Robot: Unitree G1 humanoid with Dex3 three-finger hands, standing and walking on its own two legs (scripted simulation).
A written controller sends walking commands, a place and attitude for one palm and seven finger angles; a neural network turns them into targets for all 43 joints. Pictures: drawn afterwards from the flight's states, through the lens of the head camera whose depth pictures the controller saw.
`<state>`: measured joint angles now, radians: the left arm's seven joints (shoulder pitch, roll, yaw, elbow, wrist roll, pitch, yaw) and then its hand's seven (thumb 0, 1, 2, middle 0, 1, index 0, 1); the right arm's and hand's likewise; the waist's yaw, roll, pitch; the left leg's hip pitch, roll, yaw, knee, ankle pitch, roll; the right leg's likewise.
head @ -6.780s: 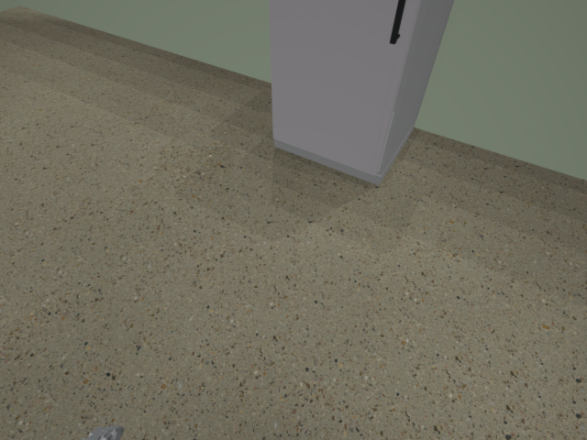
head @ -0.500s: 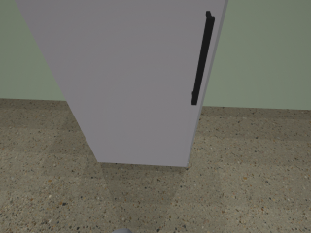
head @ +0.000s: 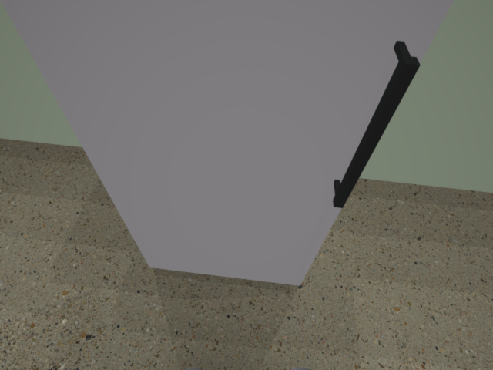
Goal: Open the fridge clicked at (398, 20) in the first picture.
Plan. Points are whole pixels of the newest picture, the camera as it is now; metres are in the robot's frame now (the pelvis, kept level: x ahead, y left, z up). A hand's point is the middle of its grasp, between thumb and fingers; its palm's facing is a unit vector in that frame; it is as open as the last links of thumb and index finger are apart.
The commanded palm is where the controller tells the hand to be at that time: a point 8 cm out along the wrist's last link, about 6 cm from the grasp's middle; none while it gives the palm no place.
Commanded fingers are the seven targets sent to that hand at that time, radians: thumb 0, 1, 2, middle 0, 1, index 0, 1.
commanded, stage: come to a stop and stand still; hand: right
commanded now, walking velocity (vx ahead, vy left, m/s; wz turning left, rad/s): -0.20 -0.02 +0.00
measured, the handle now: (363, 141) +0.46 -0.16 +0.13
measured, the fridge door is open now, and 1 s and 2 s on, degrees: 0 0 0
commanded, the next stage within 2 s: look again from close up in 1.28 s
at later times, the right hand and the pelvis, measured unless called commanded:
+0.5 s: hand out of the picture +0.01 -0.23 -0.17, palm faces +0.00 +0.98 -0.20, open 7.4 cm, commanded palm none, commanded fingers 0.00 -0.90 -0.90 0.20 0.30 0.20 0.30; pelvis -0.03 -0.03 +0.01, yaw +2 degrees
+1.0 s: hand out of the picture -0.07 -0.14 -0.18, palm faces +0.01 +0.99 -0.14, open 7.4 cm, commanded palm none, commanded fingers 0.00 -0.90 -0.90 0.20 0.30 0.20 0.30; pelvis -0.07 +0.01 +0.00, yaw +1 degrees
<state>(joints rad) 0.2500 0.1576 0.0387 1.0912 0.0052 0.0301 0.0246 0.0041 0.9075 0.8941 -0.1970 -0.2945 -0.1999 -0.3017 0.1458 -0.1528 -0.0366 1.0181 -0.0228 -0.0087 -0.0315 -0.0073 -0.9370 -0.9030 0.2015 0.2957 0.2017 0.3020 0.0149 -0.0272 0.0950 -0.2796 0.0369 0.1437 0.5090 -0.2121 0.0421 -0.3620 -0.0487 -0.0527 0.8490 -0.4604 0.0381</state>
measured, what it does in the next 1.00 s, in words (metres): steps on the spot: right foot, then left foot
